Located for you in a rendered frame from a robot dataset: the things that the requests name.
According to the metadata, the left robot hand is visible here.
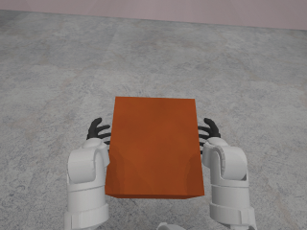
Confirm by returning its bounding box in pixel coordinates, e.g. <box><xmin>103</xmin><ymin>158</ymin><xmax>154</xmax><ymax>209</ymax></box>
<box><xmin>86</xmin><ymin>117</ymin><xmax>111</xmax><ymax>152</ymax></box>

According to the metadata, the right robot forearm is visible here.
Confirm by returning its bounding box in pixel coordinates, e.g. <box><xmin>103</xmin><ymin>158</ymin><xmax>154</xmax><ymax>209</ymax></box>
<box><xmin>201</xmin><ymin>137</ymin><xmax>257</xmax><ymax>230</ymax></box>

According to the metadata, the carton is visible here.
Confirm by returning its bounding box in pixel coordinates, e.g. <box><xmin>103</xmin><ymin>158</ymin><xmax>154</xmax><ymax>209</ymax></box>
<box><xmin>105</xmin><ymin>96</ymin><xmax>205</xmax><ymax>199</ymax></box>

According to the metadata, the right robot hand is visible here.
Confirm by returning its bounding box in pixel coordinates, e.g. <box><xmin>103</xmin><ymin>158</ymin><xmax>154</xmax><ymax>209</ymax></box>
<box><xmin>198</xmin><ymin>118</ymin><xmax>221</xmax><ymax>154</ymax></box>

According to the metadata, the robot right shin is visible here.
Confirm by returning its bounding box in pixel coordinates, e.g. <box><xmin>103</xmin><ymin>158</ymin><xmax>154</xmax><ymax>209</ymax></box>
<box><xmin>157</xmin><ymin>222</ymin><xmax>167</xmax><ymax>228</ymax></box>

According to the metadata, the left robot forearm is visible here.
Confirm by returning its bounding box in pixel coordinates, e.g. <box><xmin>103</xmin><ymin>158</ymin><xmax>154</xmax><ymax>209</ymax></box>
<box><xmin>63</xmin><ymin>137</ymin><xmax>110</xmax><ymax>230</ymax></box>

